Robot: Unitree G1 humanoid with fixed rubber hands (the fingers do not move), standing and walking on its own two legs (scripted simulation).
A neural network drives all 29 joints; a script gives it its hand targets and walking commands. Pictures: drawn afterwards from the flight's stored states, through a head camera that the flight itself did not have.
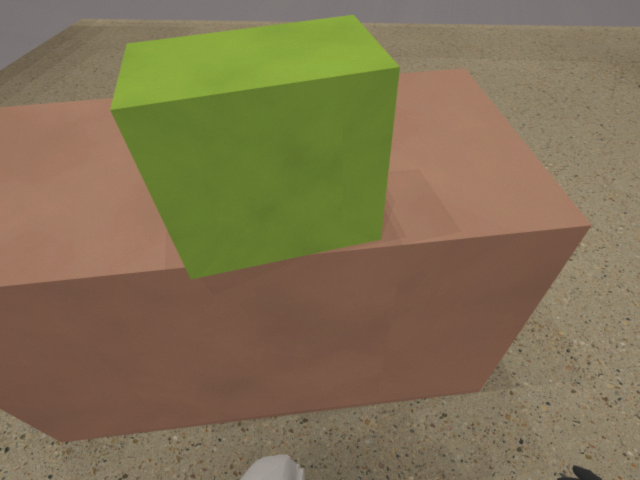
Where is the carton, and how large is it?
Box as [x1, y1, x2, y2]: [110, 15, 399, 278]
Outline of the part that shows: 353,15 126,44 110,110 190,278 380,239 399,66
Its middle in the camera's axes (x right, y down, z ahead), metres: -0.08 -0.14 +0.59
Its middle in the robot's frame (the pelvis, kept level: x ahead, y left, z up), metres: +0.54 +0.10 +0.13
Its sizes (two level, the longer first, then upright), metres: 0.317 0.182 0.291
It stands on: a pedestal, 0.73 m high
